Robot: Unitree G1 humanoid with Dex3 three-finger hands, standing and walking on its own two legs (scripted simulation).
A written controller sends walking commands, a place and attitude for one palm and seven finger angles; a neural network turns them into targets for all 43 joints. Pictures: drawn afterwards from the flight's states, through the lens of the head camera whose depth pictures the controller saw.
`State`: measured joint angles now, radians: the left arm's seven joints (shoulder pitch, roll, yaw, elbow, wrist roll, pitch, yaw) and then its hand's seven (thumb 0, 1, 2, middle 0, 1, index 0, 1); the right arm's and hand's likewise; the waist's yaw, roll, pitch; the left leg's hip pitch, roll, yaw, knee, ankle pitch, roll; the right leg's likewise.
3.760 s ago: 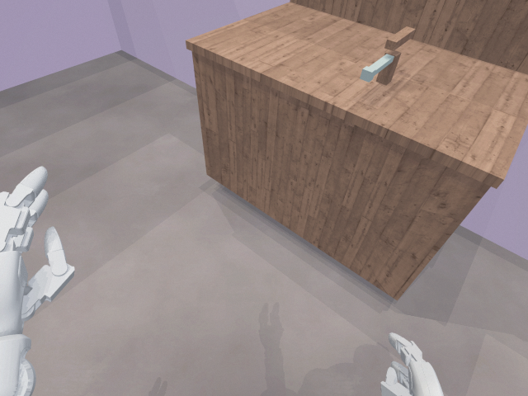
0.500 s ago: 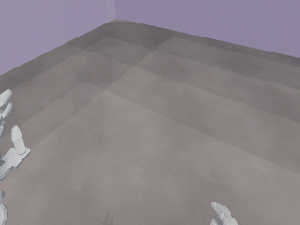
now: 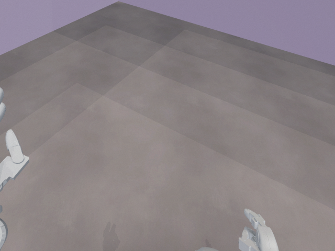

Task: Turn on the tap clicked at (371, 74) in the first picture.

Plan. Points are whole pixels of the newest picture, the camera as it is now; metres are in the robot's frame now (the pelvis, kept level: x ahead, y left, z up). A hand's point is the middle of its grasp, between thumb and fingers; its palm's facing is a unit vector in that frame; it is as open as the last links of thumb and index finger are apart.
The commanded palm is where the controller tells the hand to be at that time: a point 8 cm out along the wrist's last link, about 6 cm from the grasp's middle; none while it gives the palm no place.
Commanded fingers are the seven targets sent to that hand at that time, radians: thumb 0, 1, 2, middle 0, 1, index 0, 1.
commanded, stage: walk around to get in front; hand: left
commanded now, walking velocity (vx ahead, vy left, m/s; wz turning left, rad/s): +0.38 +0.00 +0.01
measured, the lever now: out of the picture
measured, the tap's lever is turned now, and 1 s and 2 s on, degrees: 0 0 0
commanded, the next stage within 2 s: walk to a spot facing it in 0.70 s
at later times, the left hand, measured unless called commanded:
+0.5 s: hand (85, 102) +0.37 +0.20 +0.17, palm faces +0.40 -0.80 -0.45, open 7.4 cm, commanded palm +0.30 +0.25 +0.18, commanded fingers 0.00 0.90 0.90 -0.20 -0.30 -0.20 -0.30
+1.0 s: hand (88, 51) +0.52 +0.23 +0.20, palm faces +0.45 -0.74 -0.50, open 7.4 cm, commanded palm +0.47 +0.27 +0.18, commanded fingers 0.00 0.90 0.90 -0.20 -0.30 -0.20 -0.30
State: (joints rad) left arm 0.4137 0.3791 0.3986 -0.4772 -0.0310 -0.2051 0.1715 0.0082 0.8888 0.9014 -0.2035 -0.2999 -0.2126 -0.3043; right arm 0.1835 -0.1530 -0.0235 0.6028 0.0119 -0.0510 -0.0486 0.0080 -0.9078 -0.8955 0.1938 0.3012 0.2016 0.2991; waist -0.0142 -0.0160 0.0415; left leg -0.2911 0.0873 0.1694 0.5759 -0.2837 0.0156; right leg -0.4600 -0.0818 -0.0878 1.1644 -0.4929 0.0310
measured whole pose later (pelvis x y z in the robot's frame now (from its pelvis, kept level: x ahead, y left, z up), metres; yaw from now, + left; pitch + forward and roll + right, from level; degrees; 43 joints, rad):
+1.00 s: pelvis +0.33 -0.02 +0.01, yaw +3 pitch +0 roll -1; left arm 0.52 0.40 0.40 -0.60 -0.02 -0.23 0.14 0.01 0.89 0.90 -0.21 -0.30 -0.21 -0.30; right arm 0.19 -0.09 0.05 0.59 0.00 -0.09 -0.02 0.01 -0.90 -0.89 0.20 0.30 0.21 0.30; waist 0.05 0.03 0.07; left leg -0.18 0.12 0.19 0.48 -0.29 -0.03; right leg -0.50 -0.07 -0.14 0.76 -0.26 0.04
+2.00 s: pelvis +0.30 -0.04 +0.00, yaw -31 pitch +0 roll -2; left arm 0.38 0.37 0.37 -0.47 -0.02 -0.17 0.14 0.01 0.89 0.90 -0.20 -0.30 -0.21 -0.30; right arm 0.21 -0.13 0.03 0.53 0.02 -0.02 0.02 0.01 -0.90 -0.89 0.20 0.30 0.21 0.30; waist 0.05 0.06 0.09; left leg -0.26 0.25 0.21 0.60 -0.30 -0.09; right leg -0.32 -0.04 -0.08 0.67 -0.37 0.07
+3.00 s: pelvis +0.14 -0.07 +0.01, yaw -64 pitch +2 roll +3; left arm 0.57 0.42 0.41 -0.54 -0.06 -0.20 0.15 0.01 0.88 0.90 -0.21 -0.30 -0.22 -0.31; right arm 0.15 -0.29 -0.07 0.58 0.02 0.07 -0.02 0.01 -0.91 -0.90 0.19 0.30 0.20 0.30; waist -0.02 0.03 0.14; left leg -0.57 0.07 0.04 1.18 -0.36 -0.11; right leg -0.27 0.07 0.00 0.46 -0.22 -0.11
